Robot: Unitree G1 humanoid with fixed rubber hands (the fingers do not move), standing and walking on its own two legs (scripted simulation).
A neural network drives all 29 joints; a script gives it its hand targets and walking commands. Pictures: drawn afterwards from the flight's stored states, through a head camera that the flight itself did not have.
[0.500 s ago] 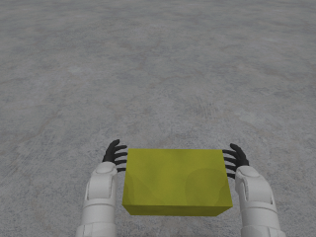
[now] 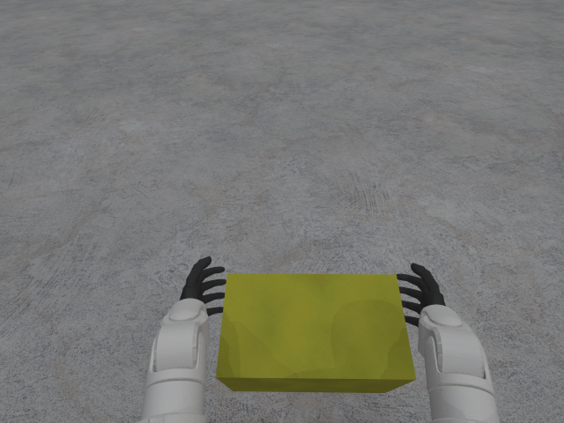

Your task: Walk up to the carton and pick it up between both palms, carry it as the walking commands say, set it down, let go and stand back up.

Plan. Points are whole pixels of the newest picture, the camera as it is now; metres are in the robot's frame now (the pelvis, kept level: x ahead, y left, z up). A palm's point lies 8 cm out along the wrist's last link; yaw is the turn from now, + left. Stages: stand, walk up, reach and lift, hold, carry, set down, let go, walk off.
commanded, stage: hold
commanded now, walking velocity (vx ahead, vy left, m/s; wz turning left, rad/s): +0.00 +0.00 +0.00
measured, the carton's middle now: (309, 336) +0.28 +0.00 -0.05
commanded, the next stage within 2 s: carry in 0.16 s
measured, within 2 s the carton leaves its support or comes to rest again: neither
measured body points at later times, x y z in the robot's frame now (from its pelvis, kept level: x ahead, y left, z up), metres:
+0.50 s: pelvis +0.07 +0.01 -0.02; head -0.04 +0.00 +0.41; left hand +0.34 +0.20 +0.07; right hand +0.35 -0.14 +0.06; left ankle +0.02 +0.12 -0.75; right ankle +0.04 -0.09 -0.73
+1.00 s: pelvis +0.31 +0.03 -0.03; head +0.30 +0.00 +0.42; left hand +0.60 +0.22 +0.06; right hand +0.60 -0.13 +0.03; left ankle +0.16 +0.12 -0.74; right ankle +0.32 -0.05 -0.75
